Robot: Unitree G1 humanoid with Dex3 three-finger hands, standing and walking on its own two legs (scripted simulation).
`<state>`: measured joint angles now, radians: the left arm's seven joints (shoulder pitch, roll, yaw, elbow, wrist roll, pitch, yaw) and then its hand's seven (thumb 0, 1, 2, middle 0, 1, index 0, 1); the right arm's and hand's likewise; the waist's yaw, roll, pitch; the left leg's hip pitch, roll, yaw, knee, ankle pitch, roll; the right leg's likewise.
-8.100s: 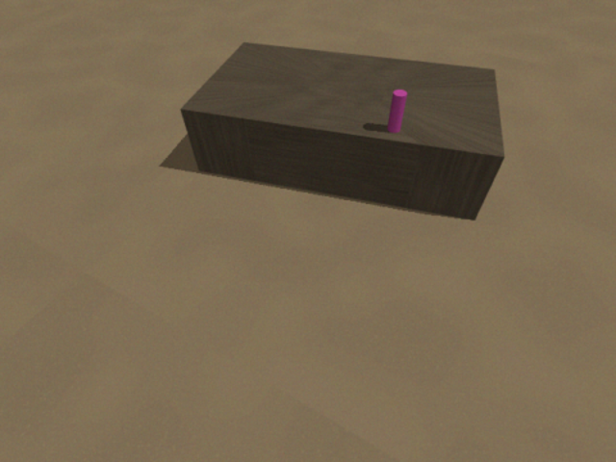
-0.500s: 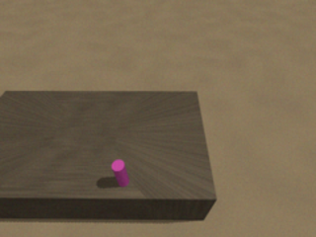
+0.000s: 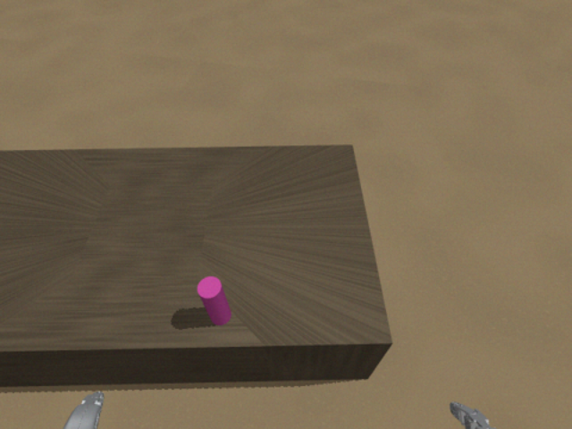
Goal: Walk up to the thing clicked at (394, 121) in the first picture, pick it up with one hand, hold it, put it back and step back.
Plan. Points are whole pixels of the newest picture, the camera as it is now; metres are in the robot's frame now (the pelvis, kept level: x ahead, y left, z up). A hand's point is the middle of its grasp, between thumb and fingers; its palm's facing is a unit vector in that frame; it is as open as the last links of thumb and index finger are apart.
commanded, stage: go down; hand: left
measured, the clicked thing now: (215, 302) +0.45 +0.19 -0.33
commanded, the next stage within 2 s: none
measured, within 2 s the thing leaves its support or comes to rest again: neither
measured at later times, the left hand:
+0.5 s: hand out of the picture +0.16 +0.27 -0.13, palm faces +0.04 -0.94 -0.33, open 17.0 cm
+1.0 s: hand out of the picture +0.14 +0.27 -0.13, palm faces +0.06 -0.94 -0.34, open 17.3 cm
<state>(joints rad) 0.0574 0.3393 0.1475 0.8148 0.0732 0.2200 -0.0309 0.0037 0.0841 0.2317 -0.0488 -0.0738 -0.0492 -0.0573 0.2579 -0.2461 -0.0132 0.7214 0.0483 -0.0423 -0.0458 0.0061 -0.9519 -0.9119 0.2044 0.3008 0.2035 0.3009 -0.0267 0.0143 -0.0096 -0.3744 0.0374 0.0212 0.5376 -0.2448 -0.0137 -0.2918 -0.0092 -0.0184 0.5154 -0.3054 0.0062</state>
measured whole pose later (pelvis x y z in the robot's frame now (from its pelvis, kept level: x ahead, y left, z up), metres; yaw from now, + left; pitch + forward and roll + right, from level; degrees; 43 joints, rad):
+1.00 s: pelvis +0.00 +0.01 -0.05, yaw +1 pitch +11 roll -3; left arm 0.39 0.38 0.18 0.13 0.01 0.53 -0.10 0.00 -0.52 0.07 -0.08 -0.06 -0.06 -0.06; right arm 0.27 -0.24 0.01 0.55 0.03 -0.18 -0.15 0.01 -0.85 -0.89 0.21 0.30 0.20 0.30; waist -0.03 0.04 -0.14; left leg -0.72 0.04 -0.04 0.98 -0.46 -0.01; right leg -0.59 0.00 -0.06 0.92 -0.51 0.01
